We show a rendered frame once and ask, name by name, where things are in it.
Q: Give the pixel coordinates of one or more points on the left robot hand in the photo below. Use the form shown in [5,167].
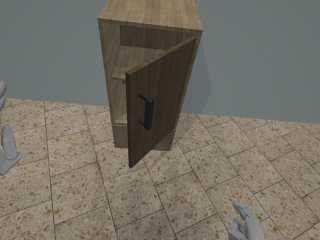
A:
[10,156]

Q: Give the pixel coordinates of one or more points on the cupboard door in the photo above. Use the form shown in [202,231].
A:
[162,78]

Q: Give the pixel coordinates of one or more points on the handle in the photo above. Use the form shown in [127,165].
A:
[149,108]

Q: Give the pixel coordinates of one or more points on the right robot hand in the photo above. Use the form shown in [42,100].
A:
[250,229]

